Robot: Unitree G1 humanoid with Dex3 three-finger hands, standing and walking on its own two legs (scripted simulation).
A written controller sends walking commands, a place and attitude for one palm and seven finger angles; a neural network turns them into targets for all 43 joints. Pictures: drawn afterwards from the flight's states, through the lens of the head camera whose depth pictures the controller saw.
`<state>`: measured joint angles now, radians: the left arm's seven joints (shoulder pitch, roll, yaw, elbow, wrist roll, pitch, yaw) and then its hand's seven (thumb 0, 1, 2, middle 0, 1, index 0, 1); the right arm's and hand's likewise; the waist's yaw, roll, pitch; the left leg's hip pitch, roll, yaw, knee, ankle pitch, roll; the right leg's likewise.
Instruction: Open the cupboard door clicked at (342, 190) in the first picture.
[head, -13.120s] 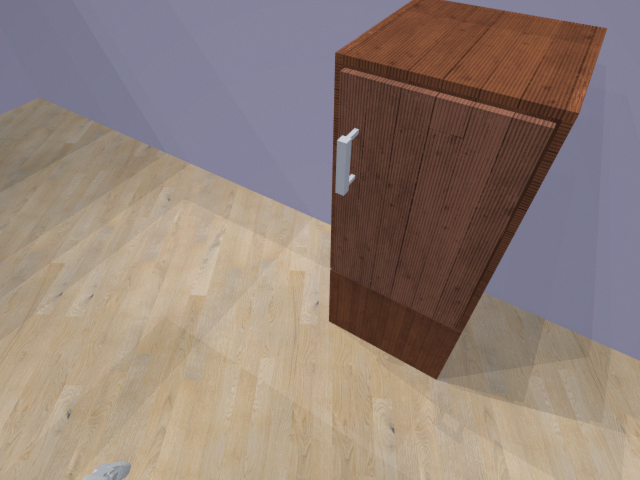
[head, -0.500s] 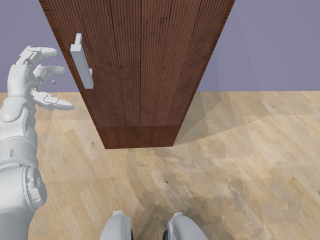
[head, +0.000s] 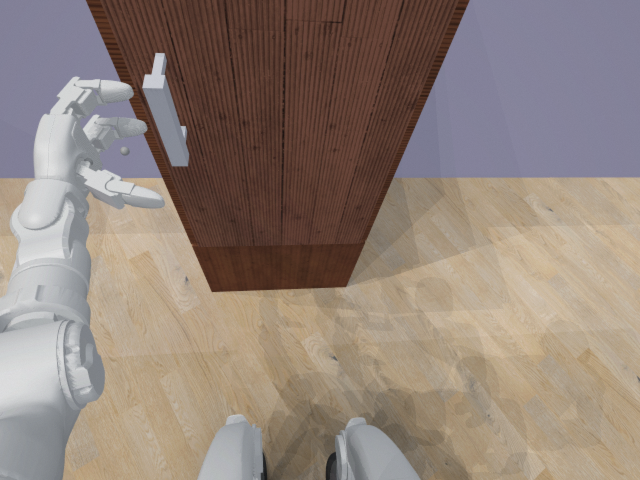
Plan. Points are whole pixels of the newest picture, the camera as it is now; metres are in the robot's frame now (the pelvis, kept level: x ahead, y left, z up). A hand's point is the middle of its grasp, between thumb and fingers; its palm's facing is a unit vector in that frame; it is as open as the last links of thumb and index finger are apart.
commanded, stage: slide the fingers in behind the handle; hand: left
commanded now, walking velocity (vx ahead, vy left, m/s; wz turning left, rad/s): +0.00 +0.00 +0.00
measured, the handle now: (170, 113) +0.55 +0.16 +0.08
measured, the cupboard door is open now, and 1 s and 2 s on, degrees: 0 0 0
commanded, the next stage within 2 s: close the thumb around the handle in 1.42 s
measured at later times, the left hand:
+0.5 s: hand (148, 150) +0.49 +0.18 +0.08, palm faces +0.01 -1.00 -0.02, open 14.0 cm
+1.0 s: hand (176, 149) +0.50 +0.15 +0.07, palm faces +0.00 -1.00 -0.01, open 14.0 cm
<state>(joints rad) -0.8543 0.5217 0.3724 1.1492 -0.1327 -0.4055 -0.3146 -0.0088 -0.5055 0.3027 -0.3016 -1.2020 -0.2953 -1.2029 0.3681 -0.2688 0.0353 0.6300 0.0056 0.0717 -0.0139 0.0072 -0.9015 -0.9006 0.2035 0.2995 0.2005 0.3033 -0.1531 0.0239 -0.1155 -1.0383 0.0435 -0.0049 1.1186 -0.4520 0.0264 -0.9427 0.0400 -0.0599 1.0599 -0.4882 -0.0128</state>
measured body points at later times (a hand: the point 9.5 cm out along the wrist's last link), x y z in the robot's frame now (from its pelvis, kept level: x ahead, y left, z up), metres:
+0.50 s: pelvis +0.00 -0.01 +0.00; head +0.12 +0.01 +0.44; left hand +0.49 +0.24 +0.08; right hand +0.02 -0.28 -0.11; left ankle +0.04 +0.10 -0.65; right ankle +0.01 -0.12 -0.65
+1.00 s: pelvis +0.01 -0.01 +0.00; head +0.13 +0.01 +0.43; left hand +0.50 +0.21 +0.07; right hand +0.02 -0.27 -0.12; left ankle +0.04 +0.10 -0.65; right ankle +0.01 -0.12 -0.65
